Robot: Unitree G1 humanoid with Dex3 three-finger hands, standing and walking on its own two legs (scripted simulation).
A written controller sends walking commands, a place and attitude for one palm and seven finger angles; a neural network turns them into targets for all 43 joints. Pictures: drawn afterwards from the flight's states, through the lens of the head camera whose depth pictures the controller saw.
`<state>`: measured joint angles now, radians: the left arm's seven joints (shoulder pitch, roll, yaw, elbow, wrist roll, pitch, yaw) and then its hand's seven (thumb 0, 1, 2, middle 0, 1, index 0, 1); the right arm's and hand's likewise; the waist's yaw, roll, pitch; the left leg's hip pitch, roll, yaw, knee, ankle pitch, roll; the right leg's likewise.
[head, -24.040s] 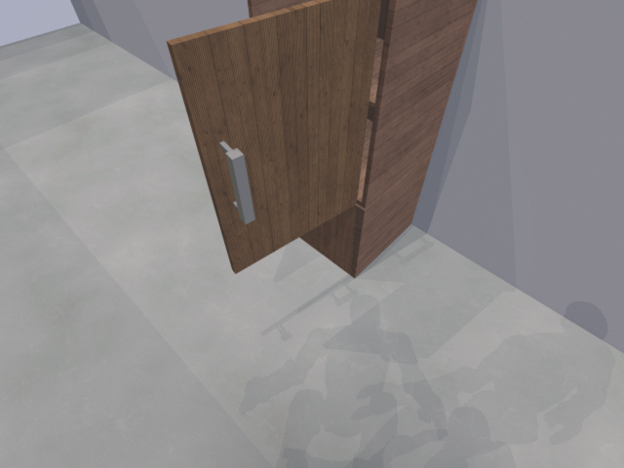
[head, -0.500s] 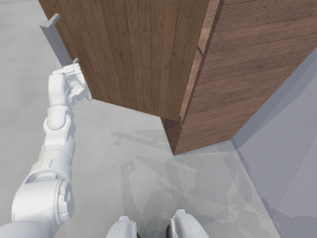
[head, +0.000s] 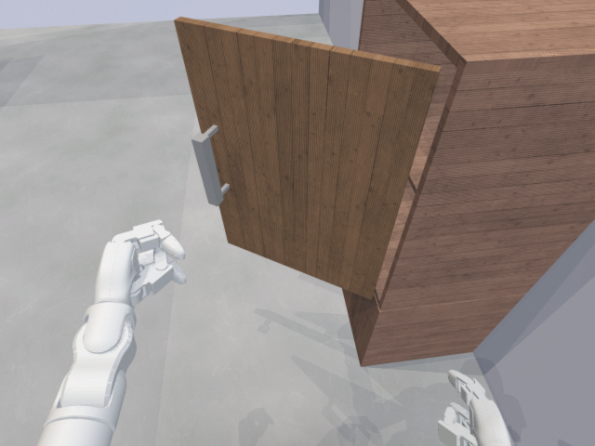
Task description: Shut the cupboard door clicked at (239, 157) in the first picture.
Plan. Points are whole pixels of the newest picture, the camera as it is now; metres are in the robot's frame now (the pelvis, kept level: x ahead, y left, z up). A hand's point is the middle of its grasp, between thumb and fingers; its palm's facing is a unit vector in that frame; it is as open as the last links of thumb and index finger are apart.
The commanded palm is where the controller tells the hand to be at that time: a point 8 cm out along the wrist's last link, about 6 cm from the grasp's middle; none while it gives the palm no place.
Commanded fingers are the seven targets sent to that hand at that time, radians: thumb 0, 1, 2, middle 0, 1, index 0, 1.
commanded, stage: draw the hand back to the body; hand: left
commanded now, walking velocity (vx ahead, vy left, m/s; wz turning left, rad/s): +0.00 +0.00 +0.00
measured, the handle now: (214, 166) +0.65 +0.22 -0.02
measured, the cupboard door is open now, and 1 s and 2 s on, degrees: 57 57 57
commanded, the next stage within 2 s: step back with the hand held close in 0.88 s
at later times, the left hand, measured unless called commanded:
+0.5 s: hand (42, 316) +0.20 +0.26 +0.16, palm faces +0.44 -0.80 -0.42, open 6.1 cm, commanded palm +0.15 +0.30 +0.19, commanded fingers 0.00 0.90 0.90 -0.20 -0.30 -0.20 -0.30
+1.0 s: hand (40, 328) +0.19 +0.25 +0.17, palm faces +0.45 -0.79 -0.41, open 7.4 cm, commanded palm +0.14 +0.29 +0.19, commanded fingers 0.00 0.90 0.90 -0.20 -0.30 -0.20 -0.30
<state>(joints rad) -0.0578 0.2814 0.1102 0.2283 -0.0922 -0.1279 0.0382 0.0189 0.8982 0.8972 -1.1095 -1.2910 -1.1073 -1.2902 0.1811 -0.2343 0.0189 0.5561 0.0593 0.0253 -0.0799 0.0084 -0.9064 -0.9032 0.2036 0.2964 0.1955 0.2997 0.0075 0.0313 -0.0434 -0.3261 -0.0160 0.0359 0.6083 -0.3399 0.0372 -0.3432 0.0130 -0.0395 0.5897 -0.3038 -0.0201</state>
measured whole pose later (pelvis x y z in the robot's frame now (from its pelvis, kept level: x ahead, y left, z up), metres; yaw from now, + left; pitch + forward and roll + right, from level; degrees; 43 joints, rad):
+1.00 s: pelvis +0.00 -0.01 +0.01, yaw +0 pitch -4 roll +0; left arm 0.48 0.35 0.34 -0.36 -0.08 -0.10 0.10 0.02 0.89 0.90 -0.21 -0.31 -0.21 -0.30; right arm 0.20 -0.22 0.01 0.64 0.02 -0.10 -0.07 0.01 -0.90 -0.90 0.21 0.30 0.20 0.30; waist 0.06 0.08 0.00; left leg -0.09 -0.01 0.02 0.42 -0.26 0.02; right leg -0.11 0.03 -0.05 0.41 -0.24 -0.04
